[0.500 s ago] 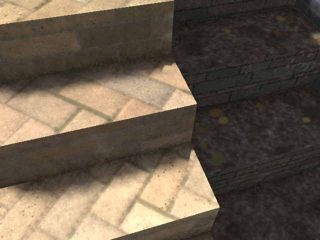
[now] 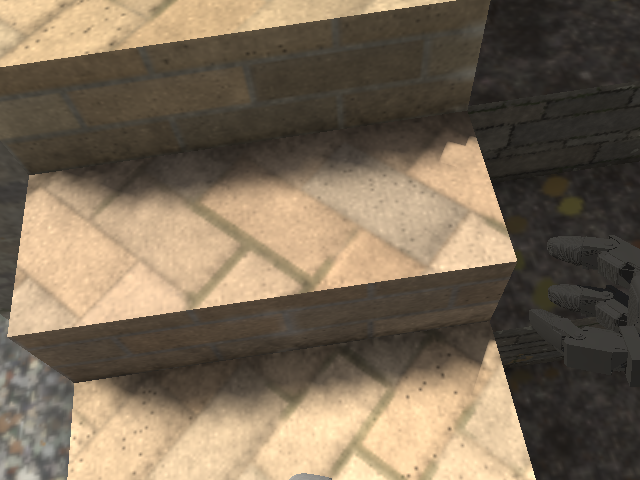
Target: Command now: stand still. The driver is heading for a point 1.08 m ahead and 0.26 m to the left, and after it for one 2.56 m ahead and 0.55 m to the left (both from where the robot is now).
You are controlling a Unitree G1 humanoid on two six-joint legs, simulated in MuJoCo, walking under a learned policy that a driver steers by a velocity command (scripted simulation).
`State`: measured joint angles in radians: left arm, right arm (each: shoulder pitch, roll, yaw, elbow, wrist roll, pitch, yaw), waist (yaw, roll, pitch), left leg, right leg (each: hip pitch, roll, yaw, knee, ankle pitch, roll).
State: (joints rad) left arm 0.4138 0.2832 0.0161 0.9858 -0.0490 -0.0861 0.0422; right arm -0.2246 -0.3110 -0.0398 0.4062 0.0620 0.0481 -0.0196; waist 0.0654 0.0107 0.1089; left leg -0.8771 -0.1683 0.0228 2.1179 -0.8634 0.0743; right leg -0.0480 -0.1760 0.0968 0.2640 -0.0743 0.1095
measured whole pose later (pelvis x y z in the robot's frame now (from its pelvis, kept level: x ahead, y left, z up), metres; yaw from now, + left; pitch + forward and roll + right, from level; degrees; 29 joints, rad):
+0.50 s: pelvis +0.09 -0.01 +0.15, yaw +3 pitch -1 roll +0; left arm 0.42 0.13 0.03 0.74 0.01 0.08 0.02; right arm -0.04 -0.20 0.00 0.81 0.03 0.05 -0.01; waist 0.17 0.04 -0.01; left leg -0.05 0.10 0.27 0.52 -0.42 -0.02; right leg -0.45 -0.01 -0.04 0.99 -0.44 -0.07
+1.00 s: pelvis +0.08 -0.02 +0.17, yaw +3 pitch +0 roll +1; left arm 0.30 0.21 -0.02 0.80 -0.02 -0.05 0.08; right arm 0.33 -0.24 -0.03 0.95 -0.01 0.08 -0.10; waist -0.02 -0.01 0.03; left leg 0.00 -0.01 0.08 0.20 -0.20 0.02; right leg -0.18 -0.02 -0.03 0.32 -0.15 0.00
